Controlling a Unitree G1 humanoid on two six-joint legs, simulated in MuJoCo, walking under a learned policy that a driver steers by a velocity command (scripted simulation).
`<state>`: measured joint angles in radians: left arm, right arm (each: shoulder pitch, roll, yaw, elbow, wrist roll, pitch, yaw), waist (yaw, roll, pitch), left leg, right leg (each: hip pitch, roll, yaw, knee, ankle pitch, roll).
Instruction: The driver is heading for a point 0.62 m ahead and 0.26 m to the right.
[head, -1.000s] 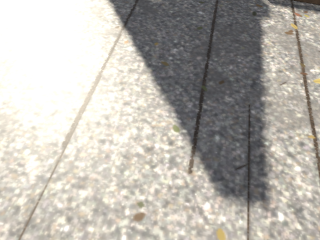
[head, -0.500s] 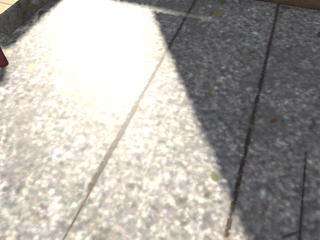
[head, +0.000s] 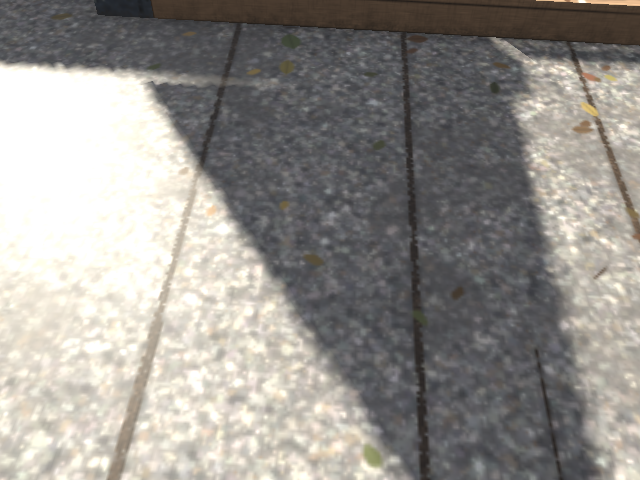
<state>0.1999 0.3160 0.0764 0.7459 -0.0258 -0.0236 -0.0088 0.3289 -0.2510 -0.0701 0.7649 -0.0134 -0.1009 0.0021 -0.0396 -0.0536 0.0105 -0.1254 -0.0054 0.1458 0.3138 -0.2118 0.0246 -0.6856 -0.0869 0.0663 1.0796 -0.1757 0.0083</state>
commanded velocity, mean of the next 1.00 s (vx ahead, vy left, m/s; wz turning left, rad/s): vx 0.22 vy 0.00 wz -0.58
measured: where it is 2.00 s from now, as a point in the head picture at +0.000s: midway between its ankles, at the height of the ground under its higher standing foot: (483, 441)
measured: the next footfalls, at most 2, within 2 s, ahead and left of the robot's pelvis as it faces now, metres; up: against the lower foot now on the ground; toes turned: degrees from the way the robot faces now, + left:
right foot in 0.26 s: +0.30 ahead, -0.15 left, +0.00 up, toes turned -12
left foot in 0.76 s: +0.48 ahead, -0.01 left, +0.00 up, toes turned -34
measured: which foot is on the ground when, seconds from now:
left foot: down 0.00-0.24, up 0.26-0.74, down 0.76-1.00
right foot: up 0.00-0.24, down 0.26-0.76, up 0.78-1.00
